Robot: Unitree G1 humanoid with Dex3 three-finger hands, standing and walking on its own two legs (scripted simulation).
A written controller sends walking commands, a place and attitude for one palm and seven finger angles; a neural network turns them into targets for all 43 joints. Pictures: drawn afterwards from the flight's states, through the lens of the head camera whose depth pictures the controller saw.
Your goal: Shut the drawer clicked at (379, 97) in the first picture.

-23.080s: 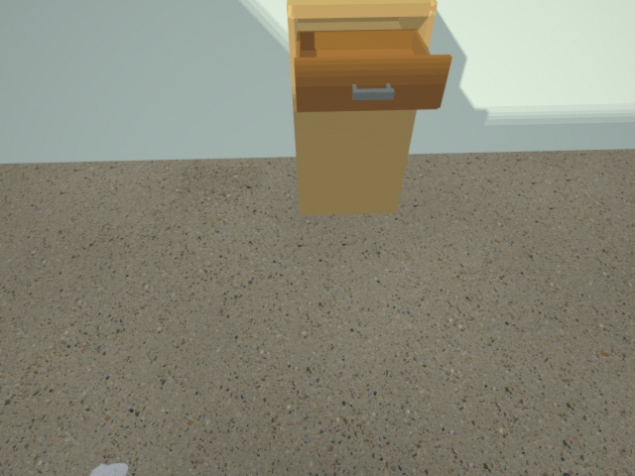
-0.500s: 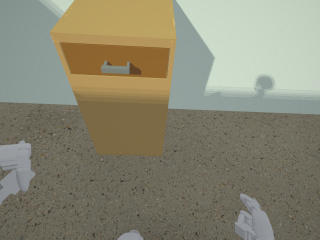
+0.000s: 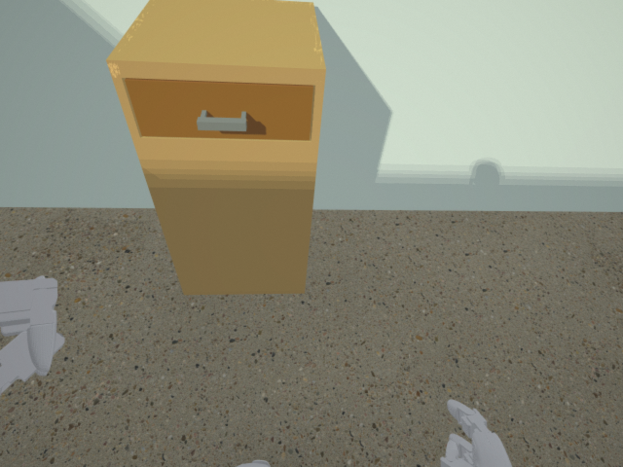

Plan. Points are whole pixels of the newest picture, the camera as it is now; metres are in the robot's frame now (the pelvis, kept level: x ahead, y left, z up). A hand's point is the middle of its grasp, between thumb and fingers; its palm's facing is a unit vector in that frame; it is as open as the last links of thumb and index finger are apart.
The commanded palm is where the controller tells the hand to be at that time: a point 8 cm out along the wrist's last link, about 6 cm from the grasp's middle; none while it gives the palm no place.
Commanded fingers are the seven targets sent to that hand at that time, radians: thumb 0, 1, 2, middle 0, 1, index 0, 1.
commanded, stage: stop stepping back and stand still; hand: left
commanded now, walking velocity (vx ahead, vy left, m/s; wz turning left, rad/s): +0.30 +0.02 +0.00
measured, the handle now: (223, 119) +0.81 +0.25 +0.01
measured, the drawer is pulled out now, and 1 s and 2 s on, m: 0.00 0.00 0.00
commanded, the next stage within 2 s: let the arm hang, fingers relaxed in 0.88 s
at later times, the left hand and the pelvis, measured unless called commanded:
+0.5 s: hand out of the picture +0.14 +0.27 +0.17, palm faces +0.46 -0.81 -0.37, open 3.2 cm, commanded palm +0.08 +0.30 +0.19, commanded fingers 0.00 0.90 0.90 -1.40 -1.60 -1.40 -1.60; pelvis -0.04 +0.02 +0.00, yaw +3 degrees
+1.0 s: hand out of the picture +0.16 +0.29 +0.16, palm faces +0.36 -0.81 -0.46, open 3.2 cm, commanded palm none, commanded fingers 0.00 0.90 0.90 -1.32 -1.51 -1.32 -1.51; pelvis -0.03 +0.04 +0.01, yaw +2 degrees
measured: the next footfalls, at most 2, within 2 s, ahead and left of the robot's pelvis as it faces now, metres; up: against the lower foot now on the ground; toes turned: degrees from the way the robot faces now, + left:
left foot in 0.04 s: +0.12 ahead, +0.08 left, +0.00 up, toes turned +1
left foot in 0.48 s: +0.04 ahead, +0.15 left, +0.00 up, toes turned +6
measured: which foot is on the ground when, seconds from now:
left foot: up 0.00-0.02, down 0.04-0.24, up 0.26-0.46, down 0.48-1.00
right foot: down 0.00-1.00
